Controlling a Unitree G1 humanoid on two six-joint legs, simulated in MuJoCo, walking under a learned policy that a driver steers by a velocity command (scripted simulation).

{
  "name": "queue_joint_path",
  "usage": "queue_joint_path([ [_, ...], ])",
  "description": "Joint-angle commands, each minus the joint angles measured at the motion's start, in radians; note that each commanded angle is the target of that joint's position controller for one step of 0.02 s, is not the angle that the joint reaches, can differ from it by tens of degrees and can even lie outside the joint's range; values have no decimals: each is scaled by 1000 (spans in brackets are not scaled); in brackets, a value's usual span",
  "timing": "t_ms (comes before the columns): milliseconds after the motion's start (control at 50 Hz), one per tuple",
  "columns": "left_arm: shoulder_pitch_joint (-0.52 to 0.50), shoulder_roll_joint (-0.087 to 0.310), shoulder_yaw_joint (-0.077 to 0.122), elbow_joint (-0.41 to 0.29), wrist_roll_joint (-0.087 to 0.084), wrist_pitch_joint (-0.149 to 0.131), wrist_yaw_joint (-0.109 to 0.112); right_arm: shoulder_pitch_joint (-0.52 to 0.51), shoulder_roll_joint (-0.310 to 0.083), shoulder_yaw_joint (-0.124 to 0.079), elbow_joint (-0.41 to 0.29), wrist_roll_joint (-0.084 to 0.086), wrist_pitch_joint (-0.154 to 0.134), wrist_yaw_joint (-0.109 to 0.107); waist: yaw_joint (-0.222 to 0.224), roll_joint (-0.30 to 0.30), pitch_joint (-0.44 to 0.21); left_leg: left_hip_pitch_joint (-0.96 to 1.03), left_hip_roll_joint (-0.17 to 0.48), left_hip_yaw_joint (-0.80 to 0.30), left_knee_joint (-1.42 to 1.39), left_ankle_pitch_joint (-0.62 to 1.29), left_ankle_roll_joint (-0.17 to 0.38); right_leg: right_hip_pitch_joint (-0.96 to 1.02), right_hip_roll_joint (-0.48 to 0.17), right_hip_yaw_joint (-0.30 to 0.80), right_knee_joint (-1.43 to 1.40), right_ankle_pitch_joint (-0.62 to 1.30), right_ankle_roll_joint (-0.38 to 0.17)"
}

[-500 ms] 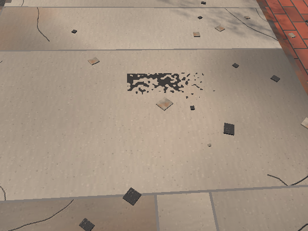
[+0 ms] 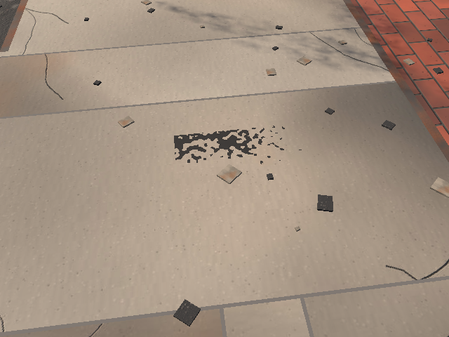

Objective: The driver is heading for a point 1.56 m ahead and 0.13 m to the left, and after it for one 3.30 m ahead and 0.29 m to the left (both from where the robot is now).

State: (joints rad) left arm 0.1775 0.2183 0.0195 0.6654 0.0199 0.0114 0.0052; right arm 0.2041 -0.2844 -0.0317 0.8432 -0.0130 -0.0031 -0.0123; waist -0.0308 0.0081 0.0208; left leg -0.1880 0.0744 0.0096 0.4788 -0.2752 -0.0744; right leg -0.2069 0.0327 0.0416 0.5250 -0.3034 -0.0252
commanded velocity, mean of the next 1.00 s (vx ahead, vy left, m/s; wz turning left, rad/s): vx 0.09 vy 0.00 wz -0.01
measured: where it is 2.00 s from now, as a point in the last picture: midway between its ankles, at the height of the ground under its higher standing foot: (220, 315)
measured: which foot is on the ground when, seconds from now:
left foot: down 0.00-1.00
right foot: down 0.00-0.88, up 0.90-1.00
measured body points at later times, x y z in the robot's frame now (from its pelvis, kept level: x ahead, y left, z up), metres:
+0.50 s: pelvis +0.00 +0.01 +0.00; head +0.01 +0.00 +0.45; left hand +0.11 +0.26 -0.13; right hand +0.06 -0.26 -0.14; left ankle -0.01 +0.16 -0.74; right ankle -0.01 -0.11 -0.74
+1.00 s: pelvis +0.07 +0.05 +0.00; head +0.08 +0.07 +0.45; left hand +0.15 +0.32 -0.14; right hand +0.04 -0.20 -0.13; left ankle +0.01 +0.14 -0.74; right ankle +0.02 -0.09 -0.66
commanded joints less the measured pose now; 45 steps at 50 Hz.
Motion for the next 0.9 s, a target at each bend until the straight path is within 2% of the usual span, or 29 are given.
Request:
queue_joint_path([
  [20, -16, 130, 39, -53, -2, -14, 4, -1, -103, -22, -35, 2, -12, -8, 8, -33, -38, -2, 3, 0, -37, 157, 6, 17, -97, 110, -112, 262, -42],
  [260, 10, 124, 45, 43, -9, -14, 11, 22, -106, -21, 35, 7, -6, -24, 7, -20, -32, 13, 3, 8, -39, 170, 9, 20, -69, 68, -95, 293, -27],
  [640, 40, 116, 40, 225, -19, -12, 27, 63, -73, -16, 143, 11, 0, -38, 10, -11, 5, 5, -16, 22, -56, 149, 20, 18, -48, 33, -102, 261, -6],
  [660, 56, 115, 40, 241, -21, -10, 28, 83, -64, -15, 156, 12, 2, -39, 11, -19, -15, 9, -33, 42, -47, 54, 24, 26, -39, 27, -109, 150, -11],
  [680, 64, 130, 46, 250, -28, -6, 31, 86, -61, -16, 161, 19, 4, -40, 17, -31, -3, -17, -58, 69, -11, -91, 35, 12, -31, 29, -116, -63, -29],
  [700, 72, 146, 51, 253, -33, -4, 31, 73, -56, -16, 155, 24, 2, -42, 27, -50, 34, -68, -72, 83, 28, -211, 50, -28, -46, 61, -144, -292, -54],
  [740, 110, 177, 60, 258, -39, -18, 28, 32, -33, -10, 127, 26, -17, -39, 56, -132, 116, -194, -89, 88, 149, -274, 70, -69, -150, 226, -251, -541, -123],
  [760, 142, 201, 67, 269, -43, -30, 24, 22, -11, -6, 114, 32, -34, -31, 64, -194, 129, -240, -92, 84, 237, -232, 83, -54, -228, 351, -314, -598, -172],
  [780, 147, 212, 72, 273, -47, -43, 21, 10, -9, -5, 104, 38, -51, -23, 67, -217, 151, -255, -65, 39, 299, -217, 106, -82, -285, 446, -350, -589, -210],
  [800, 122, 203, 69, 267, -45, -54, 20, 17, -16, -8, 99, 45, -67, -12, 50, -216, 159, -267, -43, 6, 316, -237, 132, -85, -311, 476, -355, -541, -223],
  [820, 78, 190, 65, 254, -49, -61, 17, 42, -17, -8, 103, 51, -82, -2, 22, -208, 155, -240, -30, -3, 251, -253, 159, -83, -307, 443, -335, -469, -210],
  [840, 13, 178, 61, 238, -58, -59, 16, 111, -16, -11, 128, 51, -94, 7, -27, -182, 134, -107, -35, 15, 100, -189, 180, -129, -264, 353, -294, -389, -171],
  [860, -49, 164, 57, 221, -59, -55, 15, 219, -21, -20, 182, 43, -99, 11, -78, -132, 103, 94, -68, 41, -24, -44, 176, -220, -185, 232, -209, -277, -123],
  [880, -74, 109, 43, 206, -47, -60, 12, 335, -64, -36, 224, 26, -98, 12, -107, 7, 48, 261, 16, -107, -84, -38, 177, -321, -91, 88, 32, -138, -62],
  [900, -93, 67, 32, 163, -39, -76, 15, 440, -197, -67, 233, 28, -103, 20, -122, 293, 9, 363, 250, -531, -271, -167, 286, -490, 33, -60, 353, -161, 9],
])
Next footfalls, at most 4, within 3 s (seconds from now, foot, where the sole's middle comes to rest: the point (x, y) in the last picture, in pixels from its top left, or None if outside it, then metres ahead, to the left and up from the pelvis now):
1.34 right None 0.43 -0.07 -0.77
1.82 left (181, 280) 0.70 0.16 -0.77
2.14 right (257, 293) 0.65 -0.08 -0.77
3.00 right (245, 189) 1.07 -0.07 -0.77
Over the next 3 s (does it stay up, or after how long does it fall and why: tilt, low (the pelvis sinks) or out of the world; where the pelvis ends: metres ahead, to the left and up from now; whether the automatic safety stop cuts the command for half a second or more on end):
stays up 0.88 0.04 -0.02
